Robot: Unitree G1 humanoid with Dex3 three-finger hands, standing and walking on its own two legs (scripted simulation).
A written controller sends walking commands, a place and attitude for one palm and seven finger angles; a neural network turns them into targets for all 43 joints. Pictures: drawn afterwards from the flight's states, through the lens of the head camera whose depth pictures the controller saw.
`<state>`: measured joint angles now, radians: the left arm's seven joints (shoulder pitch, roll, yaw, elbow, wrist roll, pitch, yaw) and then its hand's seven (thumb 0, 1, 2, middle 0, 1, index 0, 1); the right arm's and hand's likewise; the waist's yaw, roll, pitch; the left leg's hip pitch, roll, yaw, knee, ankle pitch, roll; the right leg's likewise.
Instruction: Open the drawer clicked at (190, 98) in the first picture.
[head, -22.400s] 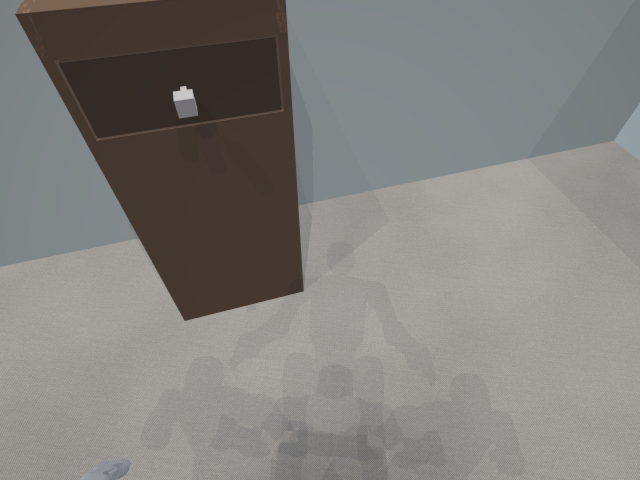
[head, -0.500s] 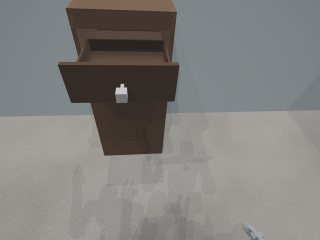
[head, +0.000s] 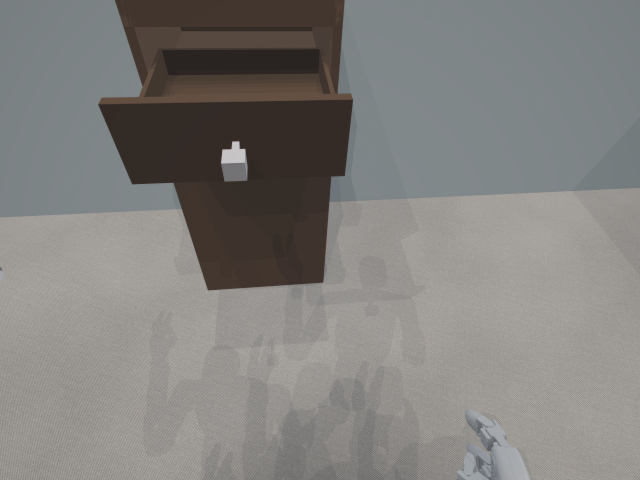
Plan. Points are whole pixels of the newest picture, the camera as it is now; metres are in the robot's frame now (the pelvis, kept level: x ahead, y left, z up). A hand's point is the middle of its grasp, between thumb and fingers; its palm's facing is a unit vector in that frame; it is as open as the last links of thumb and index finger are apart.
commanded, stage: stop stepping back and stand still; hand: left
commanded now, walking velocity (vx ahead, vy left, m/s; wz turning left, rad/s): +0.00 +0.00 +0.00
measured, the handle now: (235, 158) +0.57 +0.17 +0.08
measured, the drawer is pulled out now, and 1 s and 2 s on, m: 0.29 0.29 0.29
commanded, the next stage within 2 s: let the arm hang, fingers relaxed in 0.26 s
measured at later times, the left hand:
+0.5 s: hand (107, 380) +0.23 +0.26 +0.01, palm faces +0.14 -0.86 -0.48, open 7.4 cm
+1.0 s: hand out of the picture -0.11 +0.20 -0.15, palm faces +0.05 -0.97 -0.23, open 7.3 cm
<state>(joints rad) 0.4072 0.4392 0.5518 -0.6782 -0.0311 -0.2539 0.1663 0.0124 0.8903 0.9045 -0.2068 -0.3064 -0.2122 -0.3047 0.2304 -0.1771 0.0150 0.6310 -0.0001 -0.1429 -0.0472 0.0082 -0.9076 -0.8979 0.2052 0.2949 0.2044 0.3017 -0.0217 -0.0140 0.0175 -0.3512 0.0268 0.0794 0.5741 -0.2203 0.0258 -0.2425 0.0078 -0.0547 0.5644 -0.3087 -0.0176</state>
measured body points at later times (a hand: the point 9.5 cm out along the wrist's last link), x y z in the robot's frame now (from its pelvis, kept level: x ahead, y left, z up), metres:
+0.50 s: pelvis +0.00 +0.02 +0.00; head +0.00 -0.02 +0.44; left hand +0.21 +0.31 +0.04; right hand +0.17 -0.24 -0.12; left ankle +0.05 +0.10 -0.73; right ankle -0.01 -0.10 -0.73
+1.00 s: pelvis -0.01 +0.02 +0.01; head +0.02 +0.02 +0.46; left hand -0.11 +0.25 -0.14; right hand -0.03 -0.20 -0.15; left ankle +0.05 +0.11 -0.73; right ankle -0.01 -0.10 -0.73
